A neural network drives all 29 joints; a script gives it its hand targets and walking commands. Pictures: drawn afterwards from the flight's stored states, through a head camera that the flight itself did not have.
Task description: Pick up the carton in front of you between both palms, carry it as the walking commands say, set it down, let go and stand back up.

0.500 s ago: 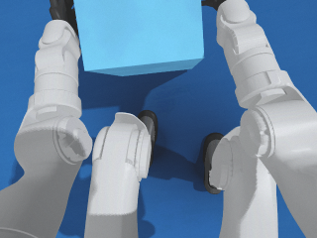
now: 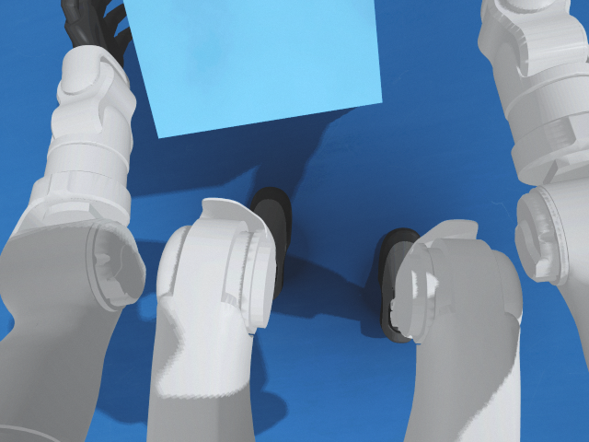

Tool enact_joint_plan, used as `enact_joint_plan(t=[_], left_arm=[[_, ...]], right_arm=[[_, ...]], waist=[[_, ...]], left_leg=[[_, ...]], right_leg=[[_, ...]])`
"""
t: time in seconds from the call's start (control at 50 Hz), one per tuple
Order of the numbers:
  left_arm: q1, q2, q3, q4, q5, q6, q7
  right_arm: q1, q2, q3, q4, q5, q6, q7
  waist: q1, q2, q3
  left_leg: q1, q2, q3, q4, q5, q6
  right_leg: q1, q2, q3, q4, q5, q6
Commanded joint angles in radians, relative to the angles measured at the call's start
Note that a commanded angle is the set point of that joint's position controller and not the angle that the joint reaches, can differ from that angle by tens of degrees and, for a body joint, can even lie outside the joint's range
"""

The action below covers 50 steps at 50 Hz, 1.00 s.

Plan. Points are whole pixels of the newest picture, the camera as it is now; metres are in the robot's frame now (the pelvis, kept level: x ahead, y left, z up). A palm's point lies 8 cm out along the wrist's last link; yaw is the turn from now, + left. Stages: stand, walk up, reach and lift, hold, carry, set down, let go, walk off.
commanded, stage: set down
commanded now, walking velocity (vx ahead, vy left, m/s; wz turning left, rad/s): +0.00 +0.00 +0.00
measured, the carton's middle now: (269, 29) +0.50 +0.12 -0.25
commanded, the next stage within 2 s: let go in 1.02 s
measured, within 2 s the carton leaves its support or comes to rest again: neither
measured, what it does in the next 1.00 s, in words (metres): rises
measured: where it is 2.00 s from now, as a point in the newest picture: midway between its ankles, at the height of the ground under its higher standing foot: (332, 283)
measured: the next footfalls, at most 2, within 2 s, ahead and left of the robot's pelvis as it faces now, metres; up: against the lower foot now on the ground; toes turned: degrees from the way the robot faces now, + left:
none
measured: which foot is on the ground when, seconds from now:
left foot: down 0.00-1.00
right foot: down 0.00-1.00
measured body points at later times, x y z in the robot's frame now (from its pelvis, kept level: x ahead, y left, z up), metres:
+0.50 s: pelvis +0.01 +0.01 +0.09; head +0.34 +0.04 +0.40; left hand +0.48 +0.30 -0.03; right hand +0.59 -0.07 -0.03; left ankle +0.14 +0.13 -0.34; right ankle +0.09 -0.11 -0.34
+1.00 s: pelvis +0.04 +0.01 +0.22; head +0.33 +0.02 +0.57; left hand +0.47 +0.30 +0.13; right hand +0.59 -0.09 +0.12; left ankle +0.14 +0.13 -0.34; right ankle +0.09 -0.11 -0.34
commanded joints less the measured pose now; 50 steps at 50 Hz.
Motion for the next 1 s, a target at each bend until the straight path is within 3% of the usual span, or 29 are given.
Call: enact_joint_plan(t=[0.0,0.02,0.04,0.06,0.08,0.1,0.12,0.14,0.16,0.2,0.24,0.3,0.38,0.42,0.44,0.5,0.54,0.64,0.66,0.7,0.72,0.8,0.86,0.88,0.9,0.92,0.94,0.96,0.98], left_arm=[[-0.125,0.183,0.003,-0.132,0.006,-0.004,0.004],[-0.102,0.140,-0.024,-0.216,-0.026,0.001,-0.001],[-0.095,0.145,0.001,-0.187,-0.010,0.014,-0.008],[-0.127,0.136,0.010,-0.242,-0.019,0.022,0.000],[-0.121,0.207,0.024,-0.330,0.007,0.026,0.005],[-0.105,0.158,-0.017,-0.393,0.023,0.047,0.014],[-0.078,0.105,-0.035,-0.360,0.011,0.071,0.014],[-0.055,0.157,0.007,-0.386,0.047,0.080,0.033],[-0.062,0.107,-0.005,-0.375,0.013,0.096,0.036],[-0.082,0.034,-0.010,-0.390,0.040,0.111,0.019],[-0.093,0.012,-0.043,-0.410,0.041,0.119,0.022],[-0.050,-0.005,0.019,-0.387,0.100,0.120,0.029],[-0.026,-0.007,0.012,-0.326,0.095,0.122,0.028],[-0.002,-0.016,0.013,-0.410,0.117,0.128,0.036],[0.008,0.041,0.037,-0.457,0.107,0.132,0.026],[0.065,-0.035,0.045,-0.437,0.116,0.140,0.007],[0.077,0.008,0.037,-0.468,0.107,0.141,-0.004],[0.102,-0.043,0.012,-0.491,0.087,0.165,-0.017],[0.092,0.001,0.050,-0.523,0.148,0.149,-0.025],[0.120,-0.020,0.022,-0.507,0.123,0.164,-0.035],[0.158,0.035,0.083,-0.507,0.152,0.164,-0.037],[0.218,-0.068,0.038,-0.498,0.091,0.167,-0.059],[0.241,0.002,0.092,-0.519,0.164,0.149,-0.062],[0.212,-0.042,0.022,-0.515,0.145,0.163,-0.061],[0.245,-0.066,0.082,-0.487,0.163,0.165,-0.067],[0.237,-0.080,0.067,-0.466,0.133,0.160,-0.075],[0.196,0.011,0.119,-0.500,0.174,0.148,-0.078],[0.181,-0.073,0.052,-0.466,0.128,0.158,-0.079],[0.213,-0.042,0.061,-0.497,0.132,0.151,-0.084]], right_arm=[[-0.223,-0.018,0.000,-0.107,0.000,-0.005,0.005],[-0.213,0.006,-0.049,-0.218,-0.031,-0.012,-0.002],[-0.280,-0.030,-0.020,-0.200,-0.013,0.008,0.000],[-0.239,-0.049,-0.053,-0.235,-0.028,0.008,0.002],[-0.277,0.010,-0.022,-0.312,-0.014,0.018,-0.006],[-0.241,-0.111,-0.156,-0.335,-0.075,0.034,-0.025],[-0.179,-0.011,-0.092,-0.247,-0.048,0.057,-0.026],[-0.192,-0.023,-0.084,-0.284,-0.018,0.064,-0.017],[-0.205,-0.030,-0.101,-0.303,-0.066,0.067,-0.018],[-0.171,-0.060,-0.190,-0.190,-0.128,0.079,-0.006],[-0.165,-0.058,-0.229,-0.206,-0.169,0.068,-0.003],[-0.133,-0.065,-0.239,-0.150,-0.147,0.056,0.006],[-0.149,0.065,-0.183,-0.145,-0.118,0.042,0.024],[-0.127,-0.043,-0.246,-0.196,-0.146,0.050,0.017],[-0.092,0.003,-0.205,-0.218,-0.142,0.057,0.015],[-0.101,0.013,-0.197,-0.216,-0.126,0.071,0.025],[-0.057,0.034,-0.183,-0.247,-0.147,0.066,0.028],[-0.064,0.041,-0.201,-0.250,-0.163,0.094,0.048],[-0.036,0.068,-0.185,-0.316,-0.131,0.093,0.034],[0.013,0.037,-0.232,-0.266,-0.162,0.092,0.033],[0.018,0.022,-0.233,-0.295,-0.192,0.095,0.031],[0.082,0.090,-0.214,-0.299,-0.214,0.095,0.043],[0.087,0.088,-0.206,-0.330,-0.204,0.089,0.059],[0.084,0.049,-0.260,-0.287,-0.204,0.090,0.061],[0.063,0.020,-0.283,-0.265,-0.238,0.101,0.057],[0.102,0.078,-0.248,-0.310,-0.236,0.084,0.069],[0.073,0.111,-0.226,-0.318,-0.196,0.091,0.066],[0.117,0.094,-0.240,-0.259,-0.227,0.084,0.071],[0.068,0.078,-0.239,-0.305,-0.232,0.078,0.076]], waist=[[0.117,-0.170,-1.280],[0.073,-0.150,-1.383],[0.150,-0.160,-1.356],[0.095,-0.171,-1.423],[0.146,-0.201,-1.580],[0.088,-0.032,-1.659],[0.087,-0.063,-1.592],[0.148,-0.072,-1.541],[0.055,-0.124,-1.486],[0.071,-0.051,-1.290],[-0.033,-0.045,-1.353],[0.059,0.005,-1.319],[0.077,-0.089,-1.326],[0.056,0.001,-1.486],[0.042,-0.112,-1.481],[0.081,-0.069,-1.369],[0.054,-0.163,-1.533],[0.050,-0.109,-1.557],[0.117,-0.072,-1.519],[0.044,-0.086,-1.553],[0.087,-0.140,-1.513],[0.029,-0.181,-1.530],[0.089,-0.202,-1.501],[0.009,-0.110,-1.482],[0.083,-0.083,-1.451],[0.002,-0.160,-1.405],[0.104,-0.133,-1.399],[0.005,-0.187,-1.369],[0.025,-0.186,-1.426]], left_leg=[[0.765,0.008,0.027,-0.109,0.439,-0.015],[0.795,-0.003,0.028,-0.135,0.437,-0.028],[0.795,-0.006,0.047,-0.151,0.446,-0.029],[0.833,-0.021,0.060,-0.152,0.418,-0.018],[0.878,-0.020,0.064,-0.151,0.460,-0.020],[1.068,-0.032,0.056,-0.165,0.491,-0.036],[1.016,-0.032,0.085,-0.216,0.415,-0.037],[1.041,-0.045,0.066,-0.230,0.386,-0.018],[0.958,-0.032,0.074,-0.251,0.329,-0.038],[0.863,-0.056,0.051,-0.320,0.239,-0.043],[0.902,-0.052,0.033,-0.304,0.248,-0.048],[0.902,-0.071,0.081,-0.360,0.198,-0.056],[0.918,-0.070,0.072,-0.442,0.255,-0.030],[0.970,-0.065,0.097,-0.447,0.330,-0.052],[0.948,-0.068,0.102,-0.466,0.338,-0.035],[0.885,-0.075,0.095,-0.531,0.345,-0.031],[0.952,-0.075,0.072,-0.559,0.435,-0.019],[1.044,-0.081,0.093,-0.655,0.436,-0.034],[1.092,-0.085,0.105,-0.633,0.494,-0.025],[1.100,-0.086,0.096,-0.694,0.486,-0.031],[1.110,-0.090,0.089,-0.708,0.458,-0.024],[1.051,-0.090,0.106,-0.775,0.522,-0.023],[1.117,-0.089,0.094,-0.824,0.530,-0.014],[1.132,-0.086,0.070,-0.860,0.473,-0.029],[1.085,-0.097,0.117,-0.872,0.452,-0.047],[1.120,-0.074,0.094,-0.871,0.436,-0.021],[1.116,-0.078,0.112,-0.899,0.432,-0.024],[1.140,-0.077,0.073,-0.948,0.436,-0.024],[1.173,-0.076,0.073,-0.960,0.411,-0.022]], right_leg=[[0.409,-0.061,-0.012,-0.228,0.264,0.013],[0.542,-0.060,-0.022,-0.208,0.288,0.011],[0.459,-0.060,-0.022,-0.232,0.274,0.014],[0.513,-0.048,-0.053,-0.247,0.249,0.008],[0.611,-0.047,-0.037,-0.232,0.302,0.021],[0.512,-0.031,-0.045,-0.253,0.257,0.001],[0.525,-0.027,-0.059,-0.280,0.225,-0.006],[0.456,-0.023,-0.071,-0.279,0.162,-0.002],[0.515,-0.031,-0.083,-0.326,0.153,0.004],[0.375,-0.022,-0.084,-0.353,0.068,-0.022],[0.359,-0.025,-0.076,-0.390,0.073,-0.021],[0.372,-0.014,-0.075,-0.440,0.035,-0.028],[0.439,-0.012,-0.089,-0.502,0.091,-0.014],[0.501,-0.004,-0.081,-0.530,0.166,-0.031],[0.594,-0.013,-0.103,-0.547,0.201,-0.014],[0.520,-0.002,-0.082,-0.619,0.186,-0.010],[0.606,0.005,-0.104,-0.606,0.290,0.000],[0.732,0.007,-0.101,-0.703,0.287,-0.007],[0.666,0.011,-0.069,-0.737,0.316,0.001],[0.746,0.013,-0.089,-0.773,0.338,0.009],[0.750,0.008,-0.074,-0.802,0.289,0.007],[0.893,-0.006,-0.053,-0.870,0.426,0.012],[0.904,-0.008,-0.058,-0.923,0.413,0.025],[0.924,-0.011,-0.043,-0.948,0.389,0.004],[0.907,-0.024,-0.030,-0.983,0.345,0.008],[0.928,-0.017,-0.056,-1.006,0.359,0.012],[0.980,-0.022,-0.019,-1.032,0.368,0.016],[0.970,-0.020,-0.034,-1.065,0.365,0.011],[1.053,-0.025,-0.058,-1.048,0.360,0.010]])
